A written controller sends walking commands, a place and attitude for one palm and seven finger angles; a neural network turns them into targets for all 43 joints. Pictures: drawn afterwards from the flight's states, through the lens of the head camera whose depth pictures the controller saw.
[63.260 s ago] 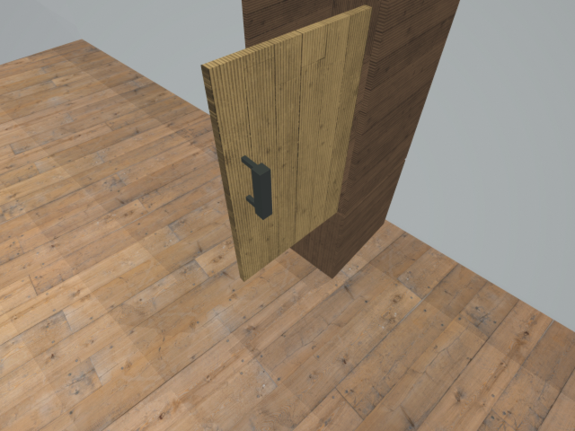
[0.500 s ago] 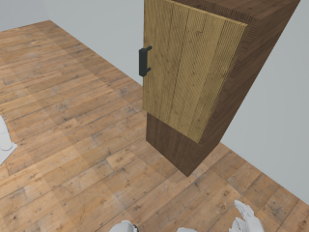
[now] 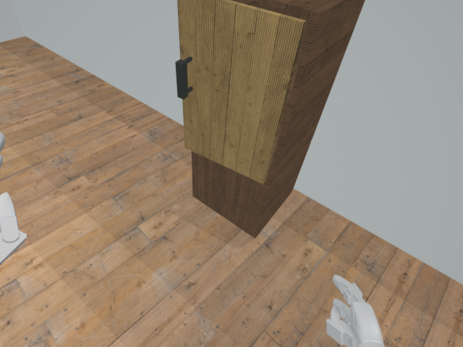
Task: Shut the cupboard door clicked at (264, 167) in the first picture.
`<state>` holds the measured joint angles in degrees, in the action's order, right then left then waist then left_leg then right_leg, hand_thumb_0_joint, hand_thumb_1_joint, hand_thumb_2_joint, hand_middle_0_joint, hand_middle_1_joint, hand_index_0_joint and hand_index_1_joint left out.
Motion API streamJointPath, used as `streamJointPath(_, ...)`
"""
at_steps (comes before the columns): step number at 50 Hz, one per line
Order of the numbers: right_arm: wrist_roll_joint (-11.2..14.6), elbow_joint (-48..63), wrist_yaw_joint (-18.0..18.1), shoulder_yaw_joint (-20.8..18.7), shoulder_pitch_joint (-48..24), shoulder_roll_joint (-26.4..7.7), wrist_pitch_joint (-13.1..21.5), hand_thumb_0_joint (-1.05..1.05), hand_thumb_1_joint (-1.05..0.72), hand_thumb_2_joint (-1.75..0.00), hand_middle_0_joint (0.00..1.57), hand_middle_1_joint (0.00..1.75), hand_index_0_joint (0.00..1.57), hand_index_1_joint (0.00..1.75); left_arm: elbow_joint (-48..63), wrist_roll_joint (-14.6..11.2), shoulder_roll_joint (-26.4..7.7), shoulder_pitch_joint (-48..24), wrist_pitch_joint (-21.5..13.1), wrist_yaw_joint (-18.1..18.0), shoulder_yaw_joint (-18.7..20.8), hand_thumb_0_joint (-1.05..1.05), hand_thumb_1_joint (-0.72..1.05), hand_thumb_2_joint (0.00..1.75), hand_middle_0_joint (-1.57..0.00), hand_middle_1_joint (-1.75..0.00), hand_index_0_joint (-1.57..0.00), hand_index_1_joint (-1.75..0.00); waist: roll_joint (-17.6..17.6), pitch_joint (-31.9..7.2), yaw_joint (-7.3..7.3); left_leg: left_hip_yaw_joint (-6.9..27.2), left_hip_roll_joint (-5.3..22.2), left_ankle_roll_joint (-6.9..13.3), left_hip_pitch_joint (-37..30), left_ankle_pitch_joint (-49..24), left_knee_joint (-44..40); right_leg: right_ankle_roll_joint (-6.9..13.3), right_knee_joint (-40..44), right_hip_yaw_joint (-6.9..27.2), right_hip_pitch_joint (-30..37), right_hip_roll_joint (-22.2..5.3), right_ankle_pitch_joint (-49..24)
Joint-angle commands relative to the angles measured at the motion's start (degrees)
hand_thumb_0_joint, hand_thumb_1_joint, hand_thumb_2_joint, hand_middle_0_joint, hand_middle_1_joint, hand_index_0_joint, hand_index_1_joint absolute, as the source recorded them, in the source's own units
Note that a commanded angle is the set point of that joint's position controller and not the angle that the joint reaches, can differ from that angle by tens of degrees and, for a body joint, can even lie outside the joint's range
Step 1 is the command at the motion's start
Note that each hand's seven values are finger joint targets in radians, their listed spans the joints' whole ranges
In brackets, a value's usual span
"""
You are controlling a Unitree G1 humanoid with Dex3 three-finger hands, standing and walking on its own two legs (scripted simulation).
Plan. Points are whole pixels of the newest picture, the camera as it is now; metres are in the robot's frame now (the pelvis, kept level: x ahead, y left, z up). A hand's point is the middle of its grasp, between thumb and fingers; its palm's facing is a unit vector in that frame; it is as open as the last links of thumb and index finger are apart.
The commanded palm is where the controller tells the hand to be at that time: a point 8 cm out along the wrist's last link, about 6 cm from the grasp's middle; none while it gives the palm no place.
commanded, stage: stop stepping back and stand still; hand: left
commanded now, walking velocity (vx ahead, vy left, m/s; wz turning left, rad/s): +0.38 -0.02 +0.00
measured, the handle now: (186, 77) +0.90 +0.16 +0.01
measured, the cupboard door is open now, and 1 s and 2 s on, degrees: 7 7 7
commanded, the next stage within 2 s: let the arm hang, fingers relaxed in 0.66 s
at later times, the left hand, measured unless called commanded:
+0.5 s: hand out of the picture +0.10 +0.27 +0.18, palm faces +0.42 -0.77 -0.48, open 7.4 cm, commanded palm +0.05 +0.31 +0.18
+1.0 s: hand out of the picture +0.01 +0.21 -0.15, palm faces +0.02 -0.98 -0.19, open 7.4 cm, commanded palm none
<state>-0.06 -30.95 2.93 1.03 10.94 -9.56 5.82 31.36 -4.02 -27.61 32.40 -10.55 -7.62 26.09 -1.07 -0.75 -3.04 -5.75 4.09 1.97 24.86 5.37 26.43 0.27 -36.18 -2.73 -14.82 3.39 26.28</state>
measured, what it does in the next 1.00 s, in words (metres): steps on the spot: right foot, then left foot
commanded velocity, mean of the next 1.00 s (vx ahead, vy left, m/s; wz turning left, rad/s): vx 0.14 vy -0.01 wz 0.00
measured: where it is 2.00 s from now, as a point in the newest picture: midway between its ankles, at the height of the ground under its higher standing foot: outside the picture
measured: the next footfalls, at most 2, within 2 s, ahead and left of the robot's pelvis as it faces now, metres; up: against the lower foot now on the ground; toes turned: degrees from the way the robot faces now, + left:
right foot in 0.04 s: +0.01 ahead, -0.10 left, +0.00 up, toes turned -5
left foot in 0.28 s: +0.02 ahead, +0.13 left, +0.00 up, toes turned +6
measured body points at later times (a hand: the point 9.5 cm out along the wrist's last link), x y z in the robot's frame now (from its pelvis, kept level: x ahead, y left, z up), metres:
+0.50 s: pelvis -0.09 +0.01 +0.00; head -0.13 +0.02 +0.45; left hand +0.07 +0.31 +0.21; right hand +0.02 -0.21 -0.09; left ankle -0.02 +0.13 -0.73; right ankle -0.11 -0.06 -0.72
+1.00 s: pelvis -0.09 +0.03 -0.01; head -0.09 +0.02 +0.44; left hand +0.00 +0.26 -0.13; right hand +0.04 -0.20 -0.14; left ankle -0.05 +0.16 -0.73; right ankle -0.10 -0.07 -0.73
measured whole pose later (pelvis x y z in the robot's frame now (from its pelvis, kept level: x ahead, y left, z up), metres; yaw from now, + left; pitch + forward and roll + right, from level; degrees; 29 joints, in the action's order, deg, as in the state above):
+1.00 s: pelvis -0.09 +0.03 -0.01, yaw +4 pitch -1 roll +1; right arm -2.0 -46.4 0.1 1.3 9.7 -13.3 -1.5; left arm -41.6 1.0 -9.7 15.6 3.2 0.4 -1.4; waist 0.6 1.0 -2.4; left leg -4.3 1.8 -0.2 19.8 14.6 35.8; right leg 1.2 -38.1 -3.6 -14.6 -1.5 22.4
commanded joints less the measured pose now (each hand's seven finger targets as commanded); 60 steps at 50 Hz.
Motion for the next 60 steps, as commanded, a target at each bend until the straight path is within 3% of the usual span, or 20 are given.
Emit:
streamJointPath(1,-0.3,7.2,0.8,-3.7,-2.1,-8.5,0.4,0.00,-0.90,-0.90,0.20,0.30,0.20,0.30,12.8,0.1,-9.8,3.5,-1.3,-2.3,8.5,0.00,0.90,0.90,-0.20,-0.30,-0.20,-0.30,6.4,-4.9,1.64,1.8,-1.2,-4.6,3.8,28.4,-0.8,5.1,17.4,3.7,7.6,-4.4,5.2)
streamJointPath(3,-0.6,4.4,1.1,-4.0,-1.0,-8.8,-0.5,0.00,-0.90,-0.90,0.20,0.30,0.20,0.30,12.4,0.0,-10.8,-1.5,-1.3,-3.1,8.4,0.00,0.90,0.90,-0.20,-0.30,-0.20,-0.30,-10.3,-3.6,2.24,4.6,-3.7,-4.2,2.2,16.9,26.2,12.6,28.1,25.8,-6.9,-21.7,18.2)
streamJointPath(4,-0.6,3.3,1.4,-4.2,-0.5,-9.4,-0.7,0.00,-0.90,-0.90,0.20,0.30,0.20,0.30,10.1,0.6,-9.5,-3.3,-1.1,-3.6,7.3,0.00,0.90,0.90,-0.20,-0.30,-0.20,-0.30,-10.1,-0.7,1.95,6.4,-2.6,-4.0,6.1,15.8,33.5,13.8,28.9,27.5,-9.2,-23.0,20.7)
streamJointPath(11,-0.8,0.8,3.9,-3.2,-0.9,-9.7,2.3,0.00,-0.90,-0.90,0.20,0.30,0.20,0.30,2.8,3.4,-5.7,-17.7,-2.4,-4.5,-0.1,0.00,0.90,0.90,-0.20,-0.30,-0.20,-0.30,-2.1,3.3,1.28,-1.5,-2.6,-0.5,-9.9,18.1,7.0,7.6,19.1,10.1,-12.2,-14.3,17.1)
streamJointPath(12,-0.3,1.3,4.2,-3.6,-0.9,-10.2,2.9,0.00,-0.90,-0.90,0.20,0.30,0.20,0.30,3.5,3.1,-6.2,-16.9,-2.4,-4.4,0.2,0.00,0.90,0.90,-0.20,-0.30,-0.20,-0.30,0.1,3.4,1.02,1.0,-1.8,0.2,-11.9,21.2,1.9,6.4,14.1,8.7,-12.4,-12.4,15.5)
streamJointPath(15,-0.4,1.9,3.3,-3.1,-1.8,-10.2,3.6,0.00,-0.90,-0.90,0.20,0.30,0.20,0.30,8.4,3.1,-8.4,-12.4,-4.1,-3.7,4.1,0.00,0.90,0.90,-0.20,-0.30,-0.20,-0.30,20.0,3.1,0.93,33.6,16.6,8.2,-6.8,44.6,-20.5,0.3,-19.7,0.5,-15.9,-1.7,2.9)
streamJointPath(17,-0.6,2.6,2.1,-3.7,-2.9,-9.6,3.5,0.00,-0.90,-0.90,0.20,0.30,0.20,0.30,10.3,3.5,-11.0,-8.2,-4.4,-2.5,7.6,0.00,0.90,0.90,-0.20,-0.30,-0.20,-0.30,13.4,2.5,2.88,28.7,15.3,7.2,3.8,43.8,-21.6,0.6,-25.2,1.9,-8.4,-2.8,-2.4)
streamJointPath(23,-0.8,2.8,1.7,-3.4,-2.0,-9.1,1.4,0.00,-0.90,-0.90,0.20,0.30,0.20,0.30,7.6,3.0,-6.8,-2.6,-2.6,-3.2,5.2,0.00,0.90,0.90,-0.20,-0.30,-0.20,-0.30,14.2,0.4,2.29,9.3,7.1,1.5,9.7,37.1,-10.8,2.0,5.4,-6.5,12.7,0.4,0.8)
streamJointPath(24,-1.0,2.4,1.8,-3.4,-1.6,-8.9,0.9,0.00,-0.90,-0.90,0.20,0.30,0.20,0.30,6.0,3.3,-7.2,-3.1,-2.2,-3.3,5.6,0.00,0.90,0.90,-0.20,-0.30,-0.20,-0.30,9.3,0.4,2.53,7.4,4.9,0.8,11.7,34.2,-2.2,3.5,11.1,-1.2,14.9,-2.3,2.3)
streamJointPath(26,-0.7,2.4,1.6,-3.8,-0.8,-8.2,0.2,0.00,-0.90,-0.90,0.20,0.30,0.20,0.30,5.3,2.6,-9.6,-6.8,-2.3,-3.5,6.9,0.00,0.90,0.90,-0.20,-0.30,-0.20,-0.30,-11.2,1.1,2.79,2.3,-2.9,-1.7,17.8,21.1,28.0,13.4,27.1,32.6,10.0,-22.6,10.9)
streamJointPath(27,-1.1,2.1,1.5,-4.0,-1.0,-9.3,1.0,0.00,-0.90,-0.90,0.20,0.30,0.20,0.30,6.2,2.5,-10.1,-10.9,-3.9,-4.0,7.3,0.00,0.90,0.90,-0.20,-0.30,-0.20,-0.30,-6.3,0.9,2.17,4.5,-1.8,-2.5,17.4,19.8,34.4,15.5,26.6,33.7,9.2,-25.1,-0.4)
streamJointPath(32,-0.3,1.3,2.1,-3.2,-2.5,-8.6,0.6,0.00,-0.90,-0.90,0.20,0.30,0.20,0.30,1.7,2.7,-6.1,-13.0,-3.9,-3.3,1.9,0.00,0.90,0.90,-0.20,-0.30,-0.20,-0.30,-5.4,4.6,1.97,3.7,0.5,-2.5,7.0,13.1,26.6,10.1,24.5,14.6,-3.3,-18.7,1.8)
streamJointPath(37,-0.5,2.6,3.3,-3.2,-3.4,-8.1,2.0,0.00,-0.90,-0.90,0.20,0.30,0.20,0.30,6.7,2.6,-7.0,-11.5,-3.8,-4.2,2.8,0.00,0.90,0.90,-0.20,-0.30,-0.20,-0.30,-3.6,1.7,3.23,-1.8,-2.4,-1.4,-9.4,9.8,5.7,7.5,20.0,9.0,-3.4,-14.9,0.0)
streamJointPath(38,-1.2,-8.5,-4.2,-3.6,0.6,-12.9,2.8,0.00,-0.90,-0.90,0.20,0.30,0.20,0.30,-37.5,7.4,9.1,-9.0,6.7,4.7,-20.1,0.00,0.90,0.90,-0.20,-0.30,-0.20,-0.30,4.1,4.2,-1.09,2.3,3.6,-1.3,-9.7,-8.0,5.8,2.7,1.7,-3.0,-9.6,-16.7,-23.9)
streamJointPath(40,-1.3,-5.7,-3.8,-3.9,2.7,-14.2,-2.8,0.00,-0.90,-0.90,0.20,0.30,0.20,0.30,-40.0,5.8,13.3,-4.5,11.6,6.8,-21.6,0.00,0.90,0.90,-0.20,-0.30,-0.20,-0.30,14.3,-4.8,2.94,14.4,13.3,4.9,-12.3,-20.4,2.8,-1.3,-11.5,-2.9,-10.1,-6.1,1.6)
streamJointPath(42,-2.7,-3.7,-2.7,-3.2,0.4,-14.5,-3.2,0.00,-0.90,-0.90,0.20,0.30,0.20,0.30,-43.2,5.6,11.9,-11.1,11.2,7.3,-22.3,0.00,0.90,0.90,-0.20,-0.30,-0.20,-0.30,4.8,-3.3,2.74,20.3,13.7,7.8,-6.7,-21.1,0.6,-1.0,-11.8,0.4,-7.9,-5.4,3.7)
streamJointPath(45,-1.5,-5.9,-2.3,-2.3,-3.3,-12.9,-4.2,0.00,-0.90,-0.90,0.20,0.30,0.20,0.30,-55.9,5.0,7.7,-11.9,10.8,7.2,-22.5,0.00,0.90,0.90,-0.20,-0.30,-0.20,-0.30,-3.9,-5.9,5.23,10.9,5.4,2.1,-2.5,-7.9,4.1,-0.3,6.0,4.2,7.4,-7.8,-16.4)
streamJointPath(47,-1.7,-8.8,-2.4,-2.2,-3.2,-10.6,-5.9,0.00,-0.90,-0.90,0.20,0.30,0.20,0.30,-65.0,5.4,3.9,-15.4,9.9,7.1,-22.6,0.00,0.90,0.90,-0.20,-0.30,-0.20,-0.30,-15.6,-0.5,3.09,4.4,-2.2,-2.5,-5.0,8.9,8.8,4.8,15.4,13.5,0.0,-16.6,-25.8)
streamJointPath(53,-1.4,-20.3,-1.7,-2.2,1.6,-6.6,-5.5,0.00,-0.90,-0.90,0.20,0.30,0.20,0.30,-80.9,5.0,11.2,-13.9,9.6,6.0,-23.3,0.00,0.90,0.90,-0.20,-0.30,-0.20,-0.30,9.2,-4.0,2.83,5.7,2.0,-1.1,-16.6,-7.2,0.0,2.2,14.2,5.7,4.3,-9.5,-25.2)
streamJointPath(60,-0.8,-27.3,-1.0,-2.3,4.8,-6.0,-6.1,0.00,-0.90,-0.90,0.20,0.30,0.20,0.30,-90.7,4.8,12.0,-12.6,10.2,6.1,-24.9,0.00,0.90,0.90,-0.20,-0.30,-0.20,-0.30,2.7,3.1,2.64,6.5,2.9,-0.8,-15.8,1.6,-6.4,2.0,19.6,4.9,3.7,-8.8,-16.7)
